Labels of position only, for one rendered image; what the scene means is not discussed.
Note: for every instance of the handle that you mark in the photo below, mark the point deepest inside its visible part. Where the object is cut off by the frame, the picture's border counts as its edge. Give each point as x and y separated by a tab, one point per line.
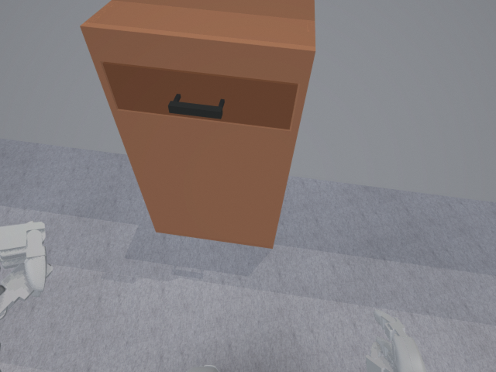
185	108

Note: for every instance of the cabinet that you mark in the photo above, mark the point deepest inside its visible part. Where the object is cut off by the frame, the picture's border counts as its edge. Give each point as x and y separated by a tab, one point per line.
202	178

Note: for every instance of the robot right hand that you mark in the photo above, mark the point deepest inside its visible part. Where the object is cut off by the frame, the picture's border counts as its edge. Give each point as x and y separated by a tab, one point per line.
402	353

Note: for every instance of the robot left hand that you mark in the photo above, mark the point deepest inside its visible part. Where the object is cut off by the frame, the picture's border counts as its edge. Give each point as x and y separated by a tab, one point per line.
21	246

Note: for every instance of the drawer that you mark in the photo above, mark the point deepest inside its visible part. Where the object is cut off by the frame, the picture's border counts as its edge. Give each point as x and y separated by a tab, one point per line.
248	101

